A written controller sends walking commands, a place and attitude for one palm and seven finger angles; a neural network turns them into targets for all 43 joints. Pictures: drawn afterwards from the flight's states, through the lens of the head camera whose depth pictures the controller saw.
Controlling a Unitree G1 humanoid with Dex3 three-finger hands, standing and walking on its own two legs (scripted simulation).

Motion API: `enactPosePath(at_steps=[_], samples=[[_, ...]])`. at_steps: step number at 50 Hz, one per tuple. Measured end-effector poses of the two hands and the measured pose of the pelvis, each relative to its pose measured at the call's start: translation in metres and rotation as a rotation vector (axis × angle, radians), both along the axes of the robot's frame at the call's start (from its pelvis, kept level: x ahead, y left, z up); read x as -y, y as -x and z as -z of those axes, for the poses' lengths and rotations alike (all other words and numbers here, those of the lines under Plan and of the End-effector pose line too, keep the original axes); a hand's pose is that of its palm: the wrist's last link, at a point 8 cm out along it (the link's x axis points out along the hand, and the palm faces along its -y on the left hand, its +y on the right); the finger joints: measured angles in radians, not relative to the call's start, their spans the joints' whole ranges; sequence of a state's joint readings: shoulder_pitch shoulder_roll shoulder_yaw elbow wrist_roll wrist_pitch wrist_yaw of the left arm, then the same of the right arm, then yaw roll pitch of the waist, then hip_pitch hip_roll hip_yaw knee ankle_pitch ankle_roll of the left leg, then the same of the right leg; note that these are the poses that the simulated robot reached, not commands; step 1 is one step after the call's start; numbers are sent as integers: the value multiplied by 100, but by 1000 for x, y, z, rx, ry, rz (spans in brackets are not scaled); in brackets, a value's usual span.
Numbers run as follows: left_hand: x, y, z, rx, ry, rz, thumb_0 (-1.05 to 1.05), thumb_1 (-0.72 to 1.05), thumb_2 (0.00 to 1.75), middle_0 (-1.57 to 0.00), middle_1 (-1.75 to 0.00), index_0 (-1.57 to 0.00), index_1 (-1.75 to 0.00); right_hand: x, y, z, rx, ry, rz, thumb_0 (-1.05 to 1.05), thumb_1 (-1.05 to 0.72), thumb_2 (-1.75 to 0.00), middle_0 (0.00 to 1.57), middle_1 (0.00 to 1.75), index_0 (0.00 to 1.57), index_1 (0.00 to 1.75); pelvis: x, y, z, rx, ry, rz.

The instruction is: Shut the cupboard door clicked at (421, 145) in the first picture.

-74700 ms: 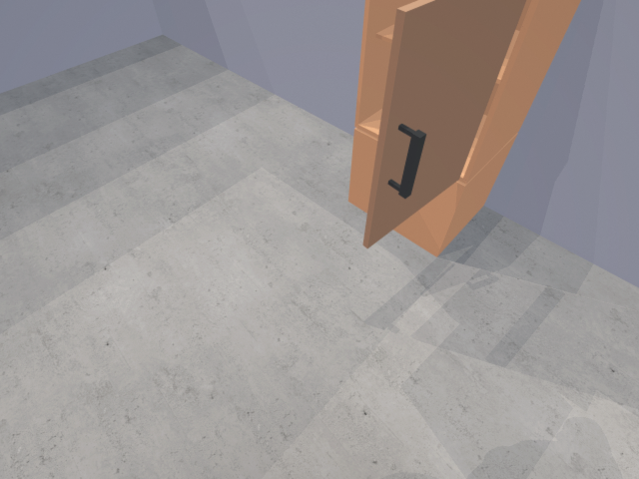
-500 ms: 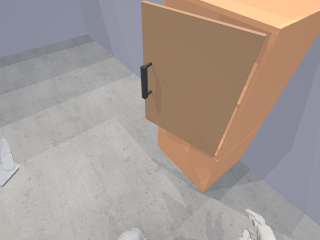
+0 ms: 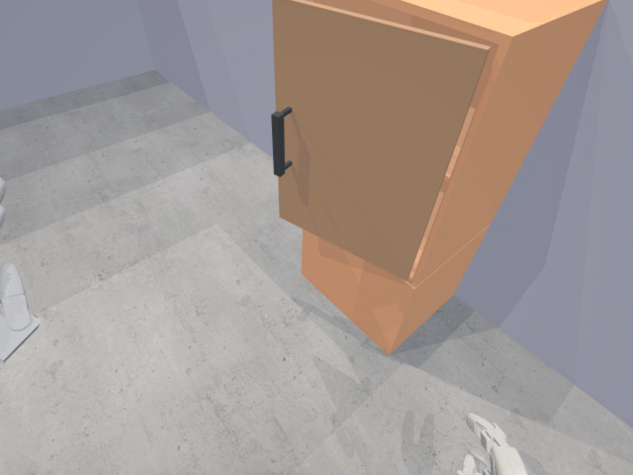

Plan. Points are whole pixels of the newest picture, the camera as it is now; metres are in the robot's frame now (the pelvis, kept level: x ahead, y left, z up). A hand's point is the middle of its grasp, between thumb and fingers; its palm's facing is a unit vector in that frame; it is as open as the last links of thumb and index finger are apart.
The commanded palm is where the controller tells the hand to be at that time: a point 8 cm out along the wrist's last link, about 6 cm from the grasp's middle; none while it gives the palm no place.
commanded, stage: stop stepping back and stand still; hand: left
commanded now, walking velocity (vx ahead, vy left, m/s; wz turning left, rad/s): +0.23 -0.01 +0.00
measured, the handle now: (283, 142) +0.84 +0.16 -0.04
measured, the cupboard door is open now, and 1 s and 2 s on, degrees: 15 15 15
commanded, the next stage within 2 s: let the arm hang, fingers relaxed in 0.78 s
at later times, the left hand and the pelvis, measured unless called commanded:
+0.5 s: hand out of the picture +0.14 +0.32 +0.19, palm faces +0.55 -0.77 -0.33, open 7.4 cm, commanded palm +0.07 +0.33 +0.19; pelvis -0.07 +0.03 +0.00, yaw +0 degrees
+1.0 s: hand (36, 434) +0.15 +0.33 +0.01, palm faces +0.22 -0.87 -0.43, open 7.4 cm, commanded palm none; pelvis -0.06 +0.08 +0.00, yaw +0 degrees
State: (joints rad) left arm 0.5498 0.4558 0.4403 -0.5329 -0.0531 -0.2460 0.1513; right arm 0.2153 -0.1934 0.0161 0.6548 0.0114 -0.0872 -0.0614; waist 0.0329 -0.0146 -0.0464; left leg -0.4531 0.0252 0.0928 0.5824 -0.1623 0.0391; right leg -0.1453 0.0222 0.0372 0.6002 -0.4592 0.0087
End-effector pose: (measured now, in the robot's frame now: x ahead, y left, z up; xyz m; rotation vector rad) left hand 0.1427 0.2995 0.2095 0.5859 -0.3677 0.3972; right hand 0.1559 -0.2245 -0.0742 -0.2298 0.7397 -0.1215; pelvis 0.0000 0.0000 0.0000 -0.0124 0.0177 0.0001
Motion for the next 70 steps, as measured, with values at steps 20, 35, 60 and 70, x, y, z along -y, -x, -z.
enactPosePath(at_steps=[20, 35, 60, 70], samples=[[-25, 69, 11, 19, 63, -7, 2, 89, 90, -22, -30, -21, -31, 13, 113, 0, -104, 123, 98, 1, -90, -90, 20, 29, 20, 30, -23, 57, 1, 51, 35, -6], [-5, 64, 9, -135, 55, 97, 2, 89, 90, -21, -30, -21, -30, -42, 105, -6, -18, -55, 33, 1, -90, -90, 21, 30, 20, 30, -30, 90, -11, 28, -8, 34], [22, 117, 332, -1362, 741, -73, -7, 99, 90, -21, -30, -20, -30, -76, 130, 31, -407, -6, 5, 1, -91, -90, 20, 29, 20, 30, -76, 60, -12, 6, -17, -25], [-28, 164, 330, -1536, 635, -195, -3, 95, 90, -21, -30, -20, -30, -86, 175, 39, -494, -41, 115, 1, -92, -90, 20, 29, 20, 30, -92, 61, -20, 45, 3, 0]])
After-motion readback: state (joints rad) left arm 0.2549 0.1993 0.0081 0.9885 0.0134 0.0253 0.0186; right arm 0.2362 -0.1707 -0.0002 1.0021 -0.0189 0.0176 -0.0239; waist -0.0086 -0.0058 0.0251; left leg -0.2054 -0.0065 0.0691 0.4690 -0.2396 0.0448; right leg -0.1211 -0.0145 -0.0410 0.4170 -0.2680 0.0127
